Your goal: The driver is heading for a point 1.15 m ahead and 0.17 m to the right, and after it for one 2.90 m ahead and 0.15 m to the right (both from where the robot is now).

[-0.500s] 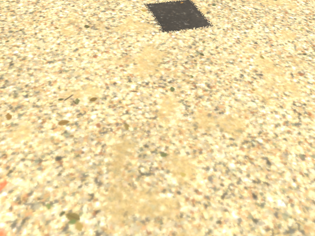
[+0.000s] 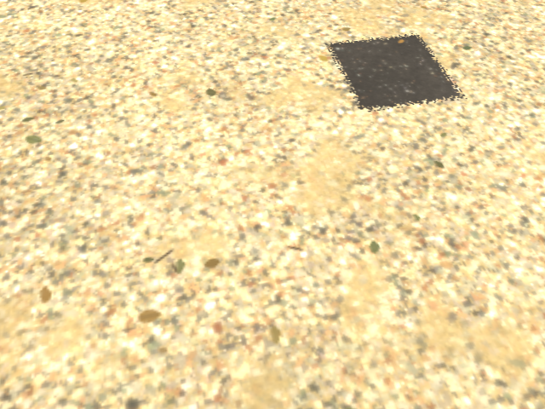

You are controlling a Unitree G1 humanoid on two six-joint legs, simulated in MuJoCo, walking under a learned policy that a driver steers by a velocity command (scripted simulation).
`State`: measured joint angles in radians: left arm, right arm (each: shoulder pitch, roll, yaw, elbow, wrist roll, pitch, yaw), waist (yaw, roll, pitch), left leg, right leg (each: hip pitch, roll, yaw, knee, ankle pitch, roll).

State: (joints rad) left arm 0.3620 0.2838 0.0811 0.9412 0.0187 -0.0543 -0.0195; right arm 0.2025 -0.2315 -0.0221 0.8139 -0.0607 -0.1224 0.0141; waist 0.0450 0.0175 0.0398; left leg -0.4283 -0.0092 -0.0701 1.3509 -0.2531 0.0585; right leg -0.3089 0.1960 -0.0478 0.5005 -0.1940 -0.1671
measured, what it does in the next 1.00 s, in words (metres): walks ahead: left foot, then right foot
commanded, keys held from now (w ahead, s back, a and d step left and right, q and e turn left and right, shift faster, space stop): w+e+shift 0.06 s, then e+shift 0.28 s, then shift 0.12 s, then w+shift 0.12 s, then w+q+shift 0.42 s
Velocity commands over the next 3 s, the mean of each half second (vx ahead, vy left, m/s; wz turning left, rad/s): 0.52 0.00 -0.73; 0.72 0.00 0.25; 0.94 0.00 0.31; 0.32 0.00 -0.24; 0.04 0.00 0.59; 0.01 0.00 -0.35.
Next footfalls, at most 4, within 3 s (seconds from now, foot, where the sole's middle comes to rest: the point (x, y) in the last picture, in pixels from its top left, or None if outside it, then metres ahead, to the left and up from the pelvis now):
0.28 left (238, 403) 0.49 0.12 -0.76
0.66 right None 0.41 -0.13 -0.76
1.14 left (298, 271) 0.87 -0.02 -0.76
1.60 right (334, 159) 1.32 -0.14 -0.76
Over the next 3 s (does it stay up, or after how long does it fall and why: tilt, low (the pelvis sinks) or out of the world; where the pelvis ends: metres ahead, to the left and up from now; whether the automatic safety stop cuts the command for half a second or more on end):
stays up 1.39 -0.05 0.02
